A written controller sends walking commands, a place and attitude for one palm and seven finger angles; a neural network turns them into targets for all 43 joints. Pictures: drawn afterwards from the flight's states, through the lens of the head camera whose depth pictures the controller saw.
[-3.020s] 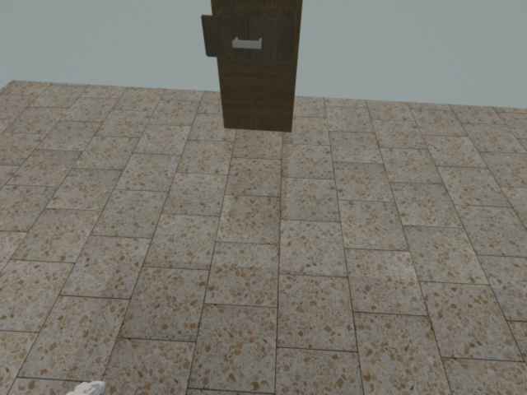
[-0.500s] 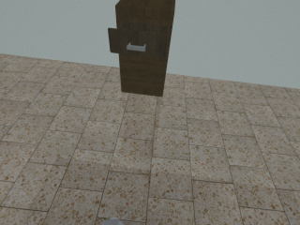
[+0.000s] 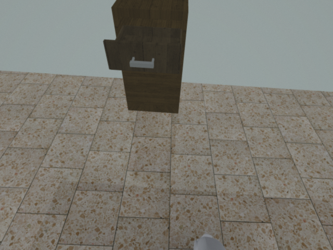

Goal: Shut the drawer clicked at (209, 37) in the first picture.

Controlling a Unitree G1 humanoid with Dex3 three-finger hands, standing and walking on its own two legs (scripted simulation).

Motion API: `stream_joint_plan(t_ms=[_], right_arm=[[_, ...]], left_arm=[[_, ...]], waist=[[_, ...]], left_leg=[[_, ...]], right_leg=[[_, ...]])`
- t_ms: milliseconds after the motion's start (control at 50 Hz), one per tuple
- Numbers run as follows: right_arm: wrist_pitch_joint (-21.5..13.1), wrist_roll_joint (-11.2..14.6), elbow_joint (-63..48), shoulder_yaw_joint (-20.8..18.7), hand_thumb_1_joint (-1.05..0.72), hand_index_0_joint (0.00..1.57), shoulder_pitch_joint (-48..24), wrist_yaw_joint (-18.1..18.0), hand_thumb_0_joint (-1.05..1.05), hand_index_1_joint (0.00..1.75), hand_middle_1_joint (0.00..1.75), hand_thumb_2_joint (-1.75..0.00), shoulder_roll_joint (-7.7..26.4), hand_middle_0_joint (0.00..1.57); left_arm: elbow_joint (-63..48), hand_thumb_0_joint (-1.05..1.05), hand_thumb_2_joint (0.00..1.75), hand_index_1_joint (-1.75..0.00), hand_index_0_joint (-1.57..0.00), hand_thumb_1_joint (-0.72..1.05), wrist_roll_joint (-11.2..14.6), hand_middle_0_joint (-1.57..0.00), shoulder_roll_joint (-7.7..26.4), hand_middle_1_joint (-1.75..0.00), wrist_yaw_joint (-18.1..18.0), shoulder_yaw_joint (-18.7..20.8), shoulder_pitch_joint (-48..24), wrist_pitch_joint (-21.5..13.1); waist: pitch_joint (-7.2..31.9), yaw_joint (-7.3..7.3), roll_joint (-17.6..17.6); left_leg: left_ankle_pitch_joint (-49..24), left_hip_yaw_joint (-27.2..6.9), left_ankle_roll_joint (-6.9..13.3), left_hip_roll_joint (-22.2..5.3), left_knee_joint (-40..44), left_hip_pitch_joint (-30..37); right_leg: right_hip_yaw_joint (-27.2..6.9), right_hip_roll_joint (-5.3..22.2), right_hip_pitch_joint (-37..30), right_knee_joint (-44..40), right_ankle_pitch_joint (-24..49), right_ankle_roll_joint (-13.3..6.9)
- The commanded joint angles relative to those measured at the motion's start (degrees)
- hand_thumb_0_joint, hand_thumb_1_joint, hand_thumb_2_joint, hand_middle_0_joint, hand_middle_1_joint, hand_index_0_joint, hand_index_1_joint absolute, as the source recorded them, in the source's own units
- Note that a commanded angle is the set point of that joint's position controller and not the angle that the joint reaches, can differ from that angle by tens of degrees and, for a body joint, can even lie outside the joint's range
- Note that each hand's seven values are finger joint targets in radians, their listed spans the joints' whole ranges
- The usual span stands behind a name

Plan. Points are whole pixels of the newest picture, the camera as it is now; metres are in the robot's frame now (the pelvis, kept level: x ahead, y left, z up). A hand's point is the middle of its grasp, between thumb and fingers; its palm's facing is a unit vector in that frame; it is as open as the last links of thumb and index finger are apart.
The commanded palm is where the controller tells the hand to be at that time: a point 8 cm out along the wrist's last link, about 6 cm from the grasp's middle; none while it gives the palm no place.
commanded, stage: walk to a spot facing it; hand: left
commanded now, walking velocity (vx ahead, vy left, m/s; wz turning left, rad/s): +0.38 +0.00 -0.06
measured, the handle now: (142, 61) +0.97 +0.16 -0.09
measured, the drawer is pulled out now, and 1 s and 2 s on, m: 0.30 0.30 0.30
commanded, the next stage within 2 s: turn to face it in 0.62 s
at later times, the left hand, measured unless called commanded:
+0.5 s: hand (127, 239) +0.18 +0.12 -0.17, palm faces +0.15 -0.97 -0.19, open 7.3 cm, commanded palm none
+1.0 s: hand (112, 188) +0.34 +0.20 -0.18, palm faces +0.25 -0.95 -0.19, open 7.4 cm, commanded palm none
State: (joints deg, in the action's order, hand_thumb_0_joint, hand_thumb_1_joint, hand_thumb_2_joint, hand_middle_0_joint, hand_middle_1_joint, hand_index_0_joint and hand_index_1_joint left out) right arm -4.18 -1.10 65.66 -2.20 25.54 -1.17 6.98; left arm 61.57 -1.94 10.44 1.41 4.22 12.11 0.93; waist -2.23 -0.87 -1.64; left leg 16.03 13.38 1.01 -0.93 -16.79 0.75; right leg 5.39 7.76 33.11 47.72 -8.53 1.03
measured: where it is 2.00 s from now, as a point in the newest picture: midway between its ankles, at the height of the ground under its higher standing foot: (169, 211)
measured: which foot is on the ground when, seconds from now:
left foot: down 0.00-0.14, up 0.16-0.70, down 0.72-1.00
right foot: up 0.00-0.12, down 0.14-0.72, up 0.74-1.00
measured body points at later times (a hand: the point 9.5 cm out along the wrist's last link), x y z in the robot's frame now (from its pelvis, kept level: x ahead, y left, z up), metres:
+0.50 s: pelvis +0.20 -0.06 +0.00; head +0.19 -0.06 +0.45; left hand +0.18 +0.17 -0.15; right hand +0.28 -0.29 -0.15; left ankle +0.28 +0.10 -0.67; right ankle +0.18 -0.14 -0.74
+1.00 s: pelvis +0.35 +0.02 +0.00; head +0.36 +0.02 +0.45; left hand +0.32 +0.25 -0.16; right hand +0.47 -0.20 -0.15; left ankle +0.34 +0.10 -0.74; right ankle +0.43 -0.11 -0.70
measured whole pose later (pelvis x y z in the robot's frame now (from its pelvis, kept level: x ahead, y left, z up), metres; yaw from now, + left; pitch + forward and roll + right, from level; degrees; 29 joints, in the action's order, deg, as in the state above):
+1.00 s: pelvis +0.35 +0.02 +0.00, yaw +10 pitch -2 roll +1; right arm -2.5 -0.8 59.2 -1.6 10.4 -1.5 9.7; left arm 60.8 -1.4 9.5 -1.2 2.4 15.0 0.0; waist -3.0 1.9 -1.5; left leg 13.2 9.5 3.3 0.4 -24.9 -9.6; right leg 4.0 6.2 26.2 49.2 -17.0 1.8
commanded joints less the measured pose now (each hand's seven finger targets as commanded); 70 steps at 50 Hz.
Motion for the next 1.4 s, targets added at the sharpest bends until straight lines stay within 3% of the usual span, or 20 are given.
stream_joint_plan(t_ms=[0,40,80,100,120,140,240,560,640,660,680,700,720,840,980,1060,1100,1120,1160,1380], right_arm=[[-0.77,-0.56,-0.09,-1.35,-0.9,0.2,4.27,-0.09,0.0,0.3,0.3,-0.9,8.47,0.2],[-0.5,-0.67,0.1,-1.48,-0.9,0.2,3.49,-0.1,0.0,0.3,0.3,-0.9,9.26,0.2],[-0.37,-0.25,0.09,-1.37,-0.9,0.2,1.73,0.15,0.0,0.3,0.3,-0.9,9.5,0.2],[-0.45,0.45,-0.84,-1.14,-0.9,0.2,2.49,0.82,0.0,0.3,0.3,-0.9,7.09,0.2],[-0.37,0.76,-3.33,-0.47,-0.9,0.2,3.04,0.89,0.0,0.3,0.3,-0.9,4.52,0.2],[0.08,0.93,-3.74,-1.0,-0.9,0.2,-0.7,0.99,0.0,0.3,0.3,-0.9,6.1,0.2],[2.98,-0.54,-2.1,-1.39,-0.9,0.2,0.1,1.44,0.0,0.3,0.3,-0.9,2.73,0.2],[2.64,-0.43,-12.63,-0.81,-0.9,0.2,-22.97,4.17,0.0,0.3,0.3,-0.9,4.4,0.2],[1.93,-0.7,-11.09,-1.1,-0.9,0.2,-14.71,3.23,0.0,0.3,0.3,-0.9,6.58,0.2],[1.59,-1.05,-8.95,-1.96,-0.9,0.2,-5.58,2.66,0.0,0.3,0.3,-0.9,9.86,0.2],[1.29,-1.5,-8.06,-3.64,-0.9,0.2,0.65,1.72,0.0,0.3,0.3,-0.9,17.82,0.2],[1.69,-0.01,-6.99,-3.75,-0.9,0.2,3.63,0.93,0.0,0.3,0.3,-0.9,20.15,0.2],[1.25,0.31,-7.35,-3.3,-0.9,0.2,0.34,0.45,0.0,0.3,0.3,-0.9,18.11,0.2],[0.04,0.58,-8.29,0.06,-0.9,0.2,-12.43,-0.48,0.0,0.3,0.3,-0.9,9.11,0.2],[1.67,0.01,-7.61,-0.47,-0.9,0.2,-12.76,-0.41,0.0,0.3,0.3,-0.9,9.44,0.2],[3.03,0.29,-7.18,-0.53,-0.9,0.2,-12.79,-0.53,0.0,0.3,0.3,-0.9,8.43,0.2],[3.56,0.74,-7.74,0.1,-0.9,0.2,-10.33,-0.14,0.0,0.3,0.3,-0.9,5.01,0.2],[4.32,0.69,-7.91,0.13,-0.9,0.2,-11.7,-0.26,0.0,0.3,0.3,-0.9,6.01,0.2],[4.42,0.99,-7.03,-0.26,-0.9,0.2,-11.09,-0.59,0.0,0.3,0.3,-0.9,6.69,0.2],[3.6,0.0,-4.65,-0.07,-0.9,0.2,-1.59,-0.54,0.0,0.3,0.3,-0.9,4.74,0.2]], left_arm=[[-6.26,0.0,0.9,-0.3,-0.2,0.9,0.6,-0.2,1.02,-0.3,0.36,-0.68,-8.42,-2.52],[-5.75,0.0,0.9,-0.3,-0.2,0.9,0.52,-0.2,2.04,-0.3,0.31,-0.4,-6.12,-3.06],[-1.39,0.0,0.9,-0.3,-0.2,0.9,0.09,-0.2,5.15,-0.3,-0.08,0.63,8.31,-3.99],[1.02,0.0,0.9,-0.3,-0.2,0.9,-0.21,-0.2,10.67,-0.3,-0.78,2.1,17.31,-4.76],[1.78,0.0,0.9,-0.3,-0.2,0.9,0.73,-0.2,16.46,-0.3,-1.31,2.93,22.09,-4.74],[0.87,0.0,0.9,-0.3,-0.2,0.9,1.46,-0.2,16.34,-0.3,-1.42,3.1,18.49,-4.37],[-2.76,0.0,0.9,-0.3,-0.2,0.9,0.77,-0.2,4.07,-0.3,-2.06,-0.57,3.65,-5.37],[0.92,0.0,0.9,-0.3,-0.2,0.9,0.28,-0.2,6.53,-0.3,-2.43,-0.91,14.89,-6.2],[0.91,0.0,0.9,-0.3,-0.2,0.9,0.51,-0.2,8.33,-0.3,-2.47,-0.42,14.56,-5.58],[0.3,0.0,0.9,-0.3,-0.2,0.9,0.78,-0.2,8.06,-0.3,-2.26,-0.53,13.73,-5.4],[-1.72,0.0,0.9,-0.3,-0.2,0.9,1.56,-0.2,4.94,-0.3,-1.53,-0.74,15.12,-5.24],[-4.23,0.0,0.9,-0.3,-0.2,0.9,1.24,-0.2,4.55,-0.3,-1.63,-1.28,11.33,-5.6],[-4.57,0.0,0.9,-0.3,-0.2,0.9,1.26,-0.2,4.51,-0.3,-2.18,-1.16,8.75,-5.34],[1.09,0.0,0.9,-0.3,-0.2,0.9,1.05,-0.2,-0.23,-0.3,-2.57,-1.99,15.16,-1.77],[-1.39,0.0,0.9,-0.3,-0.2,0.9,0.65,-0.2,0.24,-0.3,-2.64,-2.21,8.85,-0.63],[-1.61,0.0,0.9,-0.3,-0.2,0.9,0.38,-0.2,3.45,-0.3,-2.6,-1.55,9.71,-1.06],[-2.1,0.0,0.9,-0.3,-0.2,0.9,0.64,-0.2,9.23,-0.3,-2.74,-0.94,9.88,-2.12],[-2.08,0.0,0.9,-0.3,-0.2,0.9,1.06,-0.2,10.0,-0.3,-2.82,-0.58,10.28,-2.64],[-3.01,0.0,0.9,-0.3,-0.2,0.9,1.02,-0.2,8.63,-0.3,-3.37,-0.45,5.73,-2.3],[-5.29,0.0,0.9,-0.3,-0.2,0.9,1.17,-0.2,8.13,-0.3,-2.45,1.04,0.52,-0.23]], waist=[[-7.07,-1.71,8.4],[-5.27,-0.06,7.45],[1.83,6.82,1.79],[8.87,9.95,-8.29],[13.23,8.99,-17.43],[11.58,8.7,-11.07],[-1.56,-0.88,-5.12],[-5.57,3.85,-3.13],[0.88,-0.46,-3.44],[6.12,-4.64,-0.01],[12.61,-6.03,15.29],[13.27,-6.38,13.68],[11.29,-5.19,5.6],[4.48,3.24,6.91],[-1.5,2.58,9.08],[-3.47,3.81,1.89],[0.3,2.17,-10.86],[4.2,3.38,-16.13],[4.86,1.94,-10.27],[3.67,-0.48,-6.21]], left_leg=[[-16.86,-7.91,7.11,-17.33,5.89,-1.83],[-21.49,-7.43,6.55,-17.47,1.03,-2.83],[-26.72,-3.81,3.85,-13.34,-17.2,-8.92],[-12.41,-1.38,1.65,-8.4,-35.12,-21.36],[16.67,-4.87,-0.06,-0.99,-53.06,-35.4],[14.49,-11.71,1.06,-3.81,-60.49,-36.53],[-3.2,-12.62,-0.92,-8.36,-54.48,-31.69],[-5.46,-7.1,0.46,-6.01,-23.83,-34.96],[-1.61,-3.31,3.24,-0.42,-16.27,-18.52],[-7.25,-6.13,4.73,-1.57,-12.01,-3.49],[-16.27,-28.86,10.71,-17.13,-8.01,11.19],[-30.92,-38.5,15.5,-24.98,-4.5,13.78],[-31.53,-32.76,14.82,-24.66,-4.09,7.94],[-43.78,-11.24,8.47,-15.28,-0.98,-11.18],[-26.51,-10.05,7.52,-14.99,-0.67,-16.4],[-8.08,-9.37,2.73,-11.2,-8.91,-19.7],[10.18,-4.63,-2.57,-3.05,-19.7,-22.4],[17.52,-7.36,-2.81,-2.71,-26.77,-20.07],[15.66,-10.77,-2.94,-3.34,-33.39,-21.98],[3.06,-7.86,-2.5,-1.07,-8.12,-6.52]], right_leg=[[0.96,-1.33,0.42,-8.55,-1.39,-1.78],[2.35,-3.32,-7.52,-11.98,-3.62,-3.03],[3.44,-5.96,-28.05,-17.36,-2.05,-4.32],[-9.86,5.33,-42.28,-21.1,-8.21,-7.5],[-33.77,18.95,-48.95,-30.33,-9.03,-12.85],[-35.12,19.76,-41.73,-34.98,-20.99,-13.23],[-8.69,9.84,-15.97,-39.86,-12.04,-6.85],[4.23,11.83,-32.75,-36.73,10.96,-7.47],[9.18,10.25,-33.67,-18.84,32.05,-5.66],[10.94,7.83,-25.69,-4.51,26.34,-3.27],[11.63,-1.03,-7.83,14.06,-2.52,0.61],[2.96,-3.86,1.64,24.62,-24.71,0.02],[-0.87,-2.22,2.47,27.92,-22.57,-0.52],[-2.92,-0.27,-9.46,13.9,-11.77,1.15],[-1.27,-2.42,-16.71,-5.18,-6.64,0.8],[-3.41,-2.45,-23.86,-21.12,3.24,0.27],[-20.48,12.02,-25.1,-28.23,18.62,-8.16],[-24.08,12.98,-23.88,-32.11,21.84,-11.64],[-21.66,11.68,-25.51,-30.6,24.32,-14.65],[-15.62,1.57,-14.08,-31.93,-18.28,-8.12]])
